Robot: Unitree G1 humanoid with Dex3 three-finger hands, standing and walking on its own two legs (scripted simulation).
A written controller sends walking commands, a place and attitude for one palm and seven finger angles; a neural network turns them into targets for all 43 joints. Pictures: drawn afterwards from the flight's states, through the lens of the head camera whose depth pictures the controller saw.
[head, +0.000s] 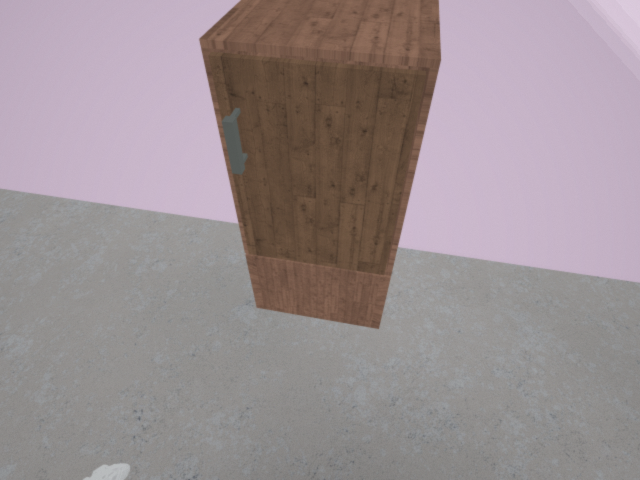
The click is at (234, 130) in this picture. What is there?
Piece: cupboard door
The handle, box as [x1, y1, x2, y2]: [222, 108, 247, 174]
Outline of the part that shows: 235,108 229,116 224,117 222,120 222,125 232,172 241,174 244,169 243,163 247,155 246,153 241,152 236,123 236,117 240,111 239,108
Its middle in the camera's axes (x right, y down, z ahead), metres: -0.19 -0.21 +0.85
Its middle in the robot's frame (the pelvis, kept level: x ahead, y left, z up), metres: +0.77 +0.22 +0.00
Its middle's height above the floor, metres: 0.77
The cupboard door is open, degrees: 0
